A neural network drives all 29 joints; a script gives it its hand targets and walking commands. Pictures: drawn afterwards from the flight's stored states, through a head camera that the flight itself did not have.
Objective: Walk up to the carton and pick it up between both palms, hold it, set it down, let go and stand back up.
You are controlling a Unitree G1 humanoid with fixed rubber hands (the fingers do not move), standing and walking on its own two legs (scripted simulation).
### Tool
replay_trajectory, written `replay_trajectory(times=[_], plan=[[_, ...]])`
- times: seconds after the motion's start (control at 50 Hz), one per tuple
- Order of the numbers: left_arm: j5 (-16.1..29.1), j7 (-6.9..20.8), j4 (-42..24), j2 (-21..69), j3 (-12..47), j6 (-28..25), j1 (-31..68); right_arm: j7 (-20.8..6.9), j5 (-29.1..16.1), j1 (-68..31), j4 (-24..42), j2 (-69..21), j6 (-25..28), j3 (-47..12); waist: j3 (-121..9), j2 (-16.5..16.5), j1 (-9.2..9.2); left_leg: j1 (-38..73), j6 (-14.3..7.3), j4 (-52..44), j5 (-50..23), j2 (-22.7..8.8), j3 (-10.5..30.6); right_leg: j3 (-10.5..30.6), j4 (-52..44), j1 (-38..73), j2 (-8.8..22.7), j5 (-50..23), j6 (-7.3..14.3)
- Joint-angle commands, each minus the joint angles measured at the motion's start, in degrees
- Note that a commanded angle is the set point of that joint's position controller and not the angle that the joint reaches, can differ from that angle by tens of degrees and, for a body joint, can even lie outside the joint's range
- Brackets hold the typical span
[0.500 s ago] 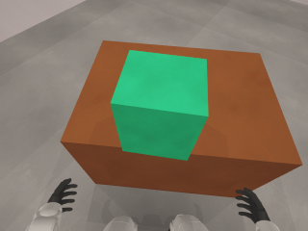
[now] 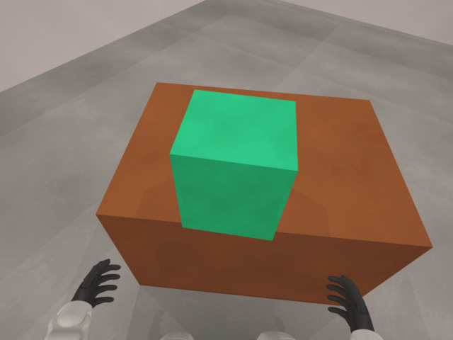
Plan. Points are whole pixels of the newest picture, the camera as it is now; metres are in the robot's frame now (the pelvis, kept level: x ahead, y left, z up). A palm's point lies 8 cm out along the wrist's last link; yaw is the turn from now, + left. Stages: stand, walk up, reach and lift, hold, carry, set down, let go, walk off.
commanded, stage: reach and lift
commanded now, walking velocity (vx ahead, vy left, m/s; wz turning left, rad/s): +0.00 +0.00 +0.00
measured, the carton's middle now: (235, 168) +0.49 -0.01 -0.03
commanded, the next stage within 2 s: none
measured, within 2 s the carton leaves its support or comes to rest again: neither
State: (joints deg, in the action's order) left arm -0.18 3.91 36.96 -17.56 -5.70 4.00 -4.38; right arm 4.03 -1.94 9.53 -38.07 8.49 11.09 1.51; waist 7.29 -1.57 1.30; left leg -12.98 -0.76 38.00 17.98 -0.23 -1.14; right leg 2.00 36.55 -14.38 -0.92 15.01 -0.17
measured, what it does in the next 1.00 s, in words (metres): stands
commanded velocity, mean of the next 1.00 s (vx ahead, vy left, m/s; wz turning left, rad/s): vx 0.00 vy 0.00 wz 0.00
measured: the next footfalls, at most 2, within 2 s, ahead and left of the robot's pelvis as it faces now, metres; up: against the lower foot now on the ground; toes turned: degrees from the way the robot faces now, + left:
none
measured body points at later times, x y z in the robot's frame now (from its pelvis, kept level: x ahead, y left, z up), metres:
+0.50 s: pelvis +0.03 +0.00 +0.01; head +0.04 +0.02 +0.46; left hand +0.25 +0.27 -0.04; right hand +0.22 -0.19 -0.04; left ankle +0.04 +0.11 -0.72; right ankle +0.06 -0.12 -0.72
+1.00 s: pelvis +0.04 +0.01 +0.01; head +0.07 +0.04 +0.46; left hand +0.26 +0.26 -0.02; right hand +0.23 -0.18 -0.02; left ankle +0.04 +0.11 -0.72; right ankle +0.06 -0.12 -0.72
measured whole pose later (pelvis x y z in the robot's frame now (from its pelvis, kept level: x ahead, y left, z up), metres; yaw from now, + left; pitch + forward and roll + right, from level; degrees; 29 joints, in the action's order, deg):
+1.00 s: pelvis +0.04 +0.01 +0.01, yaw +0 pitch -2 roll -2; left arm 13.6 9.8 27.9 -21.2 0.1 -18.7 -9.6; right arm 10.5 -10.1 13.6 -29.7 2.5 28.0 -3.0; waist 6.3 -1.4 0.3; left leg -12.8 -0.8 33.7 18.6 -0.6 -1.1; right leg 2.0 29.1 -12.7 -1.1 14.2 -0.2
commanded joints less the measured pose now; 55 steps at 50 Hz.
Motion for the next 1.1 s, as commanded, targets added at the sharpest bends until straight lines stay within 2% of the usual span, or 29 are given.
replay_trajectory(times=[0.0,0.02,0.08,0.1,0.14,0.16,0.18,0.22,0.24,0.26,0.32,0.36,0.4,0.42,0.56,0.6,0.66,0.7,0.72,0.74,0.78,0.8,0.84,0.86,0.94,0.96,1.0,1.04,1.08], plan=[[5.5,1.6,-9.2,-12.1,0.2,-8.3,6.4,2.7,-1.5,-0.3,14.4,3.5,3.7,1.4,-7.8,10.5,-0.74,-32.2,-5.6,-22.7,19.2,-6.5,-3.6,-0.4,-0.3,38.5,-4.8,0.2,-0.9],[6.1,1.8,-9.4,-12.4,0.1,-8.8,5.5,2.9,-1.8,-0.1,15.0,2.6,4.1,0.8,-7.8,9.7,-1.27,-31.5,-5.3,-22.0,16.6,-6.2,-3.7,0.4,-1.1,38.5,-4.1,0.2,-1.0],[9.1,3.0,-9.1,-14.3,-0.6,-11.2,5.7,3.9,-2.5,1.3,17.0,-0.8,4.5,-1.2,-10.3,6.2,-2.66,-20.8,-3.8,-17.9,11.9,-3.3,-4.7,3.2,-6.7,29.3,-1.1,8.1,-0.1],[10.3,2.9,-9.9,-14.4,-0.4,-12.0,5.0,4.0,-2.7,1.5,17.8,-1.1,4.6,-0.6,-9.7,5.0,-2.80,-21.0,-3.3,-17.5,12.3,-3.8,-3.4,3.4,-7.5,27.3,-0.7,10.6,-0.2],[13.1,3.6,-9.7,-14.9,0.6,-13.1,5.1,4.9,-2.5,0.6,21.3,-3.4,5.2,-2.2,-10.6,0.0,-3.72,-12.4,-2.1,-14.2,7.1,-2.0,-4.3,5.0,-12.2,19.1,2.1,15.6,0.2],[14.3,4.1,-10.0,-16.6,0.6,-13.2,6.4,5.1,-2.9,1.5,22.1,-4.7,5.6,-2.4,-9.0,-2.6,-3.37,-6.2,-0.8,-11.1,4.6,-0.1,-4.6,6.4,-15.2,11.5,4.0,19.3,1.0],[15.0,4.3,-10.2,-18.0,0.2,-13.5,6.0,5.8,-3.3,3.0,22.0,-5.0,5.4,-3.6,-7.5,-4.9,-4.08,-0.2,-0.1,-9.1,2.0,1.3,-3.7,7.2,-17.6,4.2,6.2,20.3,2.3],[14.7,4.8,-11.1,-18.1,-0.5,-13.4,5.1,6.6,-4.5,6.1,21.1,-5.4,5.7,-4.4,-7.8,-2.8,-4.27,5.1,1.1,-8.0,-1.3,1.9,-3.3,7.1,-18.4,-0.6,6.8,17.3,2.5],[15.4,4.7,-12.6,-19.3,-0.1,-14.1,6.8,6.8,-4.8,3.6,22.4,-5.5,6.0,-4.5,-8.9,-1.5,-5.06,5.0,1.1,-8.2,-0.4,1.8,-3.0,7.3,-18.3,-1.0,6.8,18.7,2.7],[15.7,4.6,-11.5,-18.8,1.1,-14.0,6.0,6.6,-4.9,2.7,22.3,-4.8,6.2,-3.0,-8.8,1.9,-4.80,2.7,1.3,-10.3,0.5,0.6,-2.9,5.4,-16.8,1.8,4.9,15.7,2.2],[16.1,4.8,-12.7,-17.4,2.0,-15.4,4.1,7.1,-4.8,2.4,21.5,-3.9,6.6,-2.0,-10.0,4.2,-4.14,-1.3,0.7,-13.1,2.0,-1.0,-2.9,2.6,-13.8,7.0,2.5,10.6,2.2],[16.5,4.8,-12.6,-18.1,2.2,-16.7,3.1,7.4,-4.8,2.6,22.7,-5.7,8.2,-2.4,-9.9,3.7,-3.76,0.1,1.4,-12.2,-1.5,-0.5,-2.4,2.9,-13.9,6.7,2.6,5.2,1.9],[15.9,4.9,-15.4,-17.6,3.1,-18.5,1.1,7.6,-5.7,5.1,21.5,-5.1,9.9,-1.7,-11.1,5.9,-3.67,0.9,2.2,-13.1,-5.4,-1.2,-1.7,1.1,-12.8,9.7,1.7,-1.9,2.2],[16.0,5.1,-15.2,-17.1,2.9,-19.4,-0.7,7.7,-5.8,5.7,21.5,-6.0,11.4,-2.5,-11.2,5.2,-3.34,1.7,2.3,-12.7,-8.1,-0.8,-1.3,0.9,-13.2,10.1,1.7,-4.5,1.9],[14.9,6.3,-16.9,-16.3,2.3,-23.6,-6.8,8.0,-6.7,11.0,17.9,-6.7,17.8,-3.9,-14.5,6.8,-3.00,6.3,4.1,-9.5,-21.8,-0.7,0.0,0.6,-13.8,11.0,1.1,-14.6,2.0],[15.0,6.7,-18.0,-17.6,1.1,-24.7,-5.9,8.1,-6.9,10.3,18.6,-6.6,19.5,-4.7,-15.4,6.7,-3.51,7.9,3.9,-9.6,-20.8,-0.1,-0.3,0.9,-14.7,10.7,1.3,-13.2,2.0],[15.3,7.0,-19.0,-16.2,2.0,-26.6,-7.8,7.6,-7.9,11.0,19.2,-6.4,21.9,-4.8,-16.2,6.7,-3.66,7.9,4.6,-9.1,-25.9,-0.3,0.5,0.2,-14.4,11.1,0.2,-15.2,2.6],[15.6,7.1,-20.1,-16.7,1.8,-27.0,-8.2,7.4,-8.5,11.2,18.8,-5.8,23.0,-4.1,-16.0,8.5,-4.05,8.5,5.3,-8.9,-27.2,-0.7,0.6,0.1,-14.7,10.5,-0.3,-15.0,2.8],[16.1,6.9,-22.0,-17.1,1.6,-28.0,-6.7,7.4,-8.8,9.9,18.8,-5.7,23.6,-4.3,-16.9,8.4,-4.45,8.3,5.1,-8.7,-25.3,-0.8,0.6,0.7,-15.0,10.6,-0.2,-13.7,2.9],[16.1,6.4,-22.0,-16.3,2.7,-27.9,-6.4,7.0,-8.7,9.1,19.0,-5.3,23.9,-2.7,-17.2,9.6,-3.68,6.5,5.6,-8.9,-24.2,-1.0,1.4,0.4,-14.5,10.9,-0.8,-12.4,3.2],[17.0,6.3,-20.6,-16.7,2.7,-27.6,-4.1,6.8,-8.8,5.3,19.4,-5.1,23.5,-3.5,-13.9,8.8,-3.89,5.3,5.0,-10.1,-18.4,-0.9,0.5,0.5,-15.1,9.4,-0.1,-8.0,3.3],[17.2,6.0,-21.6,-16.4,3.5,-27.5,-3.6,6.8,-9.1,4.5,18.4,-5.3,23.1,-3.5,-15.0,10.0,-4.40,4.6,5.3,-10.3,-17.5,-0.8,0.7,0.5,-15.1,9.9,-0.4,-7.3,3.6],[18.0,6.1,-19.4,-17.6,3.4,-27.2,-2.1,6.9,-8.8,3.2,20.0,-4.3,22.3,-2.4,-14.0,8.3,-3.20,3.4,4.3,-10.9,-13.3,-0.9,0.5,0.8,-15.2,9.3,0.2,-5.2,3.5],[18.3,6.0,-20.2,-17.2,4.6,-26.8,-0.9,6.9,-8.8,2.5,20.1,-4.7,21.6,-2.7,-14.2,9.5,-3.40,3.0,4.6,-11.3,-12.8,-1.3,0.8,0.8,-14.8,9.8,0.1,-5.5,3.8],[20.2,5.1,-19.1,-18.7,6.0,-25.5,5.1,6.9,-9.1,-4.4,20.8,-2.6,18.5,-0.6,-12.9,8.9,-3.22,-1.2,3.6,-13.6,-2.8,-2.0,1.1,0.7,-13.9,10.0,0.1,0.1,3.3],[20.5,4.8,-19.0,-17.5,7.0,-25.6,6.4,6.7,-9.1,-4.9,21.0,-3.2,18.0,-0.3,-13.0,10.2,-2.66,-3.5,3.7,-14.4,-1.7,-2.2,1.2,0.7,-13.1,11.5,-0.2,-0.3,3.1],[21.3,3.5,-20.8,-18.4,7.3,-25.6,9.4,5.9,-8.9,-9.4,23.4,-1.0,16.6,1.1,-14.2,10.4,-3.28,-5.4,3.4,-15.5,0.7,-2.3,1.5,0.9,-12.1,12.9,-0.5,0.4,3.0],[22.3,3.0,-19.6,-19.0,7.7,-25.6,11.8,5.8,-8.5,-10.6,24.4,-0.9,14.6,1.6,-12.6,9.5,-2.90,-7.7,2.8,-16.7,4.0,-3.0,1.7,0.8,-11.1,13.3,-0.5,1.2,2.7],[23.2,1.9,-21.1,-19.8,8.3,-26.1,13.7,5.2,-8.3,-12.7,26.3,0.1,13.5,3.0,-13.3,9.8,-2.66,-8.1,3.1,-16.9,3.0,-3.2,1.7,1.1,-11.3,13.3,-0.3,-0.5,2.7]])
